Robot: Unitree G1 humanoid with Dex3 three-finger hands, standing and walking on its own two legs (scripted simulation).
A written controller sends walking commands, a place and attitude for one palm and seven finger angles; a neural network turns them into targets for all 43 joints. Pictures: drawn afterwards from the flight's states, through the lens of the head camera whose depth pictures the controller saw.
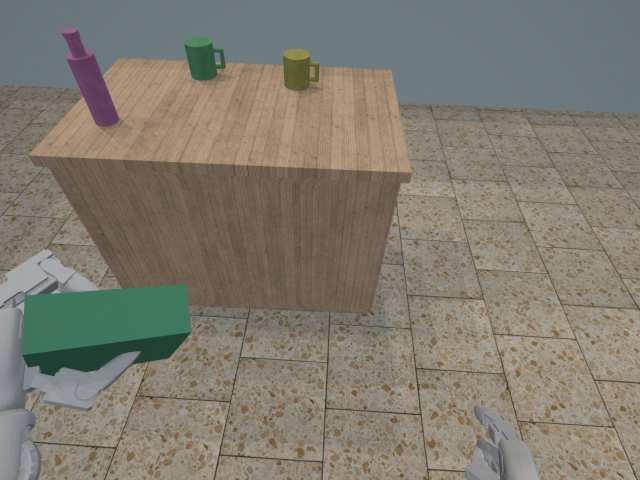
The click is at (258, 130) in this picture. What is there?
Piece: table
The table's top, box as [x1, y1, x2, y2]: [28, 58, 411, 182]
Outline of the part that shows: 28,155 35,166 388,182 409,182 411,174 391,71 385,69 319,67 319,80 317,82 310,81 310,85 306,89 295,91 286,88 283,84 283,65 225,62 226,66 223,69 217,69 217,75 214,78 209,80 196,80 191,77 188,63 184,60 119,58 103,75 105,83 117,111 119,120 115,124 106,127 96,125 82,97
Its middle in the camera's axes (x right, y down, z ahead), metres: -0.22 -0.35 +1.06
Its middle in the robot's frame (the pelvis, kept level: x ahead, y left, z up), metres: +1.02 +0.28 -0.07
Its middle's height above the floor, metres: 0.70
